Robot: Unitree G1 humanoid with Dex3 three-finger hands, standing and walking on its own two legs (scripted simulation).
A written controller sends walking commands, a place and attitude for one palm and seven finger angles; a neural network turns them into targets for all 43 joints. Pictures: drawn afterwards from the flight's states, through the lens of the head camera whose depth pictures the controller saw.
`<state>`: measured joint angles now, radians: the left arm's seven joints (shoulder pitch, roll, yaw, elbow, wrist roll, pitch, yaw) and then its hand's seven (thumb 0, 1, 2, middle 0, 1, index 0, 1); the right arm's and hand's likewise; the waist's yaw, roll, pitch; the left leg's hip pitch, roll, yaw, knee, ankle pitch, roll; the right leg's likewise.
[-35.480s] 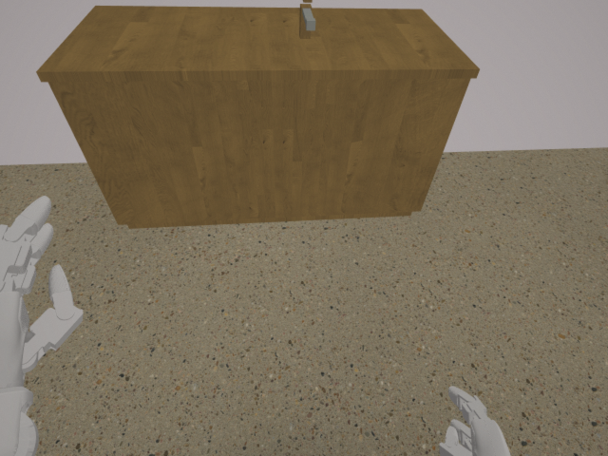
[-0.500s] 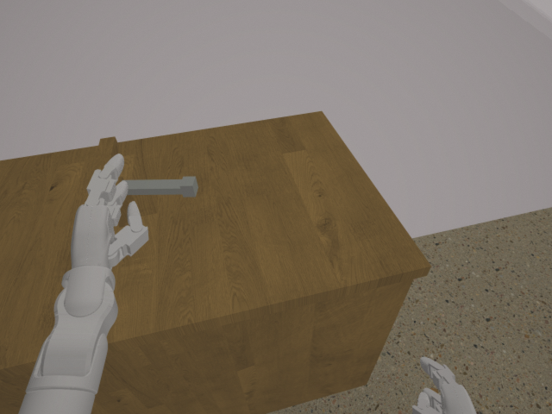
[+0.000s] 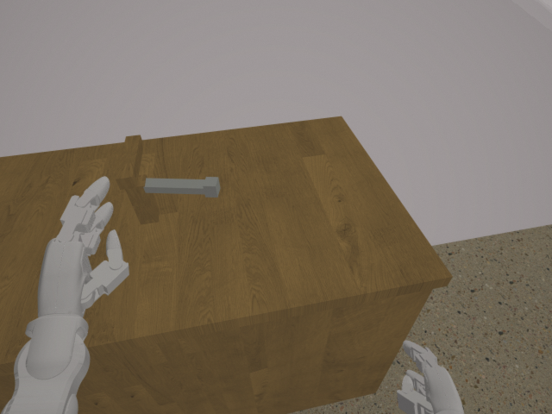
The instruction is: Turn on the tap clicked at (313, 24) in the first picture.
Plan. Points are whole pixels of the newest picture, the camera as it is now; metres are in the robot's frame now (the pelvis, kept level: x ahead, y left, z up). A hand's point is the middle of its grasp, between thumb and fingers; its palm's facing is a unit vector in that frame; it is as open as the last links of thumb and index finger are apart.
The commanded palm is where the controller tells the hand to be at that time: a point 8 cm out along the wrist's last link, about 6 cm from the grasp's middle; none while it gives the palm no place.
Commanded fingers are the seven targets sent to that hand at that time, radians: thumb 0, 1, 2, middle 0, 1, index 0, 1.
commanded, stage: draw the hand back beside the body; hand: left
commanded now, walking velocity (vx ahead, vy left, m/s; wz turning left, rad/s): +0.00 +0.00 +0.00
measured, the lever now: (211, 187) +0.48 +0.19 +0.07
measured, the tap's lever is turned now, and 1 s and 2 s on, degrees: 75 75 75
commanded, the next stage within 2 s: step back with the hand held close in 0.54 s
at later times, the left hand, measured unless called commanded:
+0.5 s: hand (85, 293) +0.19 +0.25 +0.15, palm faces +0.42 -0.85 -0.33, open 7.5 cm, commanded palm +0.15 +0.29 +0.16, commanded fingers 0.00 0.90 0.90 -0.20 -0.30 -0.20 -0.30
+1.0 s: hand (78, 308) +0.18 +0.25 +0.14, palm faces +0.33 -0.85 -0.42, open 7.4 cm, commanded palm +0.13 +0.30 +0.17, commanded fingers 0.00 0.90 0.90 -0.20 -0.30 -0.20 -0.30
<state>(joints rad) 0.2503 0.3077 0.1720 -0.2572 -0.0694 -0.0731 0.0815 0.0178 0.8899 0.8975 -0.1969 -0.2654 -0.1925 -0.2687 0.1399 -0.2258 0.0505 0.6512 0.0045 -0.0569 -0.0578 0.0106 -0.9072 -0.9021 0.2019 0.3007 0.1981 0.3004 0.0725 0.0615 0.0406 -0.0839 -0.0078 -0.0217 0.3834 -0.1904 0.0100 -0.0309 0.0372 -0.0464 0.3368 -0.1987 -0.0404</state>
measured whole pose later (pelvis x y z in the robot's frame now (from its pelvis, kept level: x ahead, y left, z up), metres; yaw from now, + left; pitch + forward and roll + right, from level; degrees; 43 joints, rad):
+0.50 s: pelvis +0.00 +0.00 +0.00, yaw +1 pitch -6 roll -1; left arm 0.40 0.32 0.25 -0.36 -0.07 -0.08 0.10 0.02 0.89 0.90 -0.21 -0.30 -0.20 -0.30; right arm 0.15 -0.23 0.04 0.66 0.00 -0.10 -0.07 0.01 -0.91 -0.90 0.20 0.30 0.20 0.30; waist 0.08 0.07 0.04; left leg -0.11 -0.01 -0.04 0.43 -0.21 0.02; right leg -0.04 0.03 -0.06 0.37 -0.22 -0.03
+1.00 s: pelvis -0.03 +0.02 -0.01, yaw +0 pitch +0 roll -1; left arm 0.50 0.37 0.30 -0.47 -0.07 -0.12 0.10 0.02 0.89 0.90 -0.21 -0.30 -0.21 -0.30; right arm 0.17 -0.25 0.02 0.56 0.01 -0.04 -0.09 0.01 -0.91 -0.90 0.20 0.30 0.20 0.30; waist 0.03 0.05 0.02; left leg -0.31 -0.02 -0.02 0.51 -0.19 0.03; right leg -0.25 0.03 -0.05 0.45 -0.20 -0.02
